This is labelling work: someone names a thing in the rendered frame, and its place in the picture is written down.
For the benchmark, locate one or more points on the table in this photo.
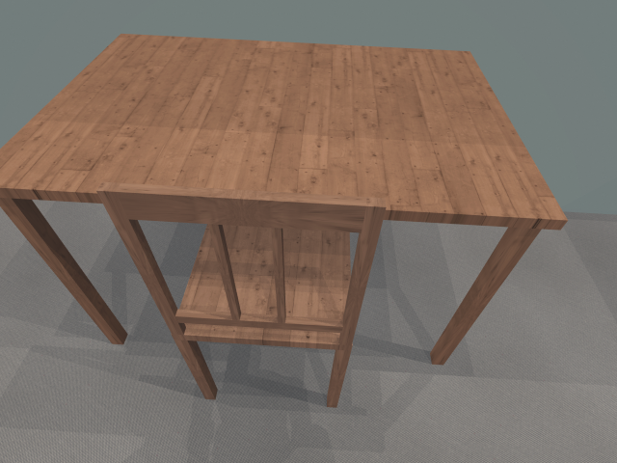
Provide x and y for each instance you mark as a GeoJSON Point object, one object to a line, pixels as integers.
{"type": "Point", "coordinates": [420, 127]}

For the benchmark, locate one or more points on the chair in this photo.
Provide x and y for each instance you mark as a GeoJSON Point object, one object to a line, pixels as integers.
{"type": "Point", "coordinates": [273, 268]}

